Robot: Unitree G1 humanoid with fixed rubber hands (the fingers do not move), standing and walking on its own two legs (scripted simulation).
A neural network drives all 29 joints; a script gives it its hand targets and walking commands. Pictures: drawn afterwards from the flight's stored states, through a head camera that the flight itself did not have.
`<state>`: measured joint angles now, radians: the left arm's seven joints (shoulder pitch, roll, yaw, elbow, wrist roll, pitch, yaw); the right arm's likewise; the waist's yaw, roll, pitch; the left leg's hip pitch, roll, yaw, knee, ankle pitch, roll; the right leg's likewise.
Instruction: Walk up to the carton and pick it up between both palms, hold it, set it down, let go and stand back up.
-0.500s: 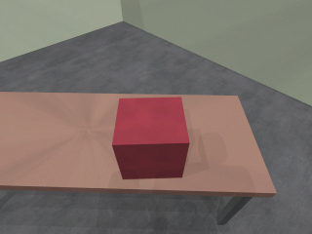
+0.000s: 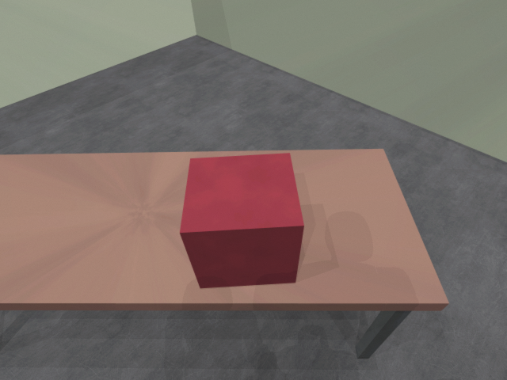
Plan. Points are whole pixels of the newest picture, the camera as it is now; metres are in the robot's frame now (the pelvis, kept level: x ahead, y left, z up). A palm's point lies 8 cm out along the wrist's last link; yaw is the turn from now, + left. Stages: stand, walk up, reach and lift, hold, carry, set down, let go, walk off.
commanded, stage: walk up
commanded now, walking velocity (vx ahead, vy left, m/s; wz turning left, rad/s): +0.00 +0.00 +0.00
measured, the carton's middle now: (244, 222) +0.48 +0.04 -0.09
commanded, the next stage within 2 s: none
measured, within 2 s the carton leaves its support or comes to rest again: neither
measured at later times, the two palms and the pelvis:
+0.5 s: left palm out of the picture -0.03 +0.22 -0.16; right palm out of the picture +0.00 -0.23 -0.16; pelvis -0.03 +0.00 -0.02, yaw +1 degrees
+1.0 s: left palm out of the picture -0.04 +0.26 -0.15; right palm out of the picture -0.06 -0.15 -0.16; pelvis -0.04 +0.05 +0.00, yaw -1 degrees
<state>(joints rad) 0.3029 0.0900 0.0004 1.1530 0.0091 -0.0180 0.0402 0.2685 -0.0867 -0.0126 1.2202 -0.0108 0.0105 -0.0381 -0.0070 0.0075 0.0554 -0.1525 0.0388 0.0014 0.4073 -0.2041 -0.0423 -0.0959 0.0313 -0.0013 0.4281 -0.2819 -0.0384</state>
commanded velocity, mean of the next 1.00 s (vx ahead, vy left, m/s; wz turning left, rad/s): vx -0.04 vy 0.00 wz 0.00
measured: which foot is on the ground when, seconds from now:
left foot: down 0.00-0.36, up 0.38-0.58, down 0.60-1.00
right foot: down 0.00-0.64, up 0.66-0.86, down 0.88-1.00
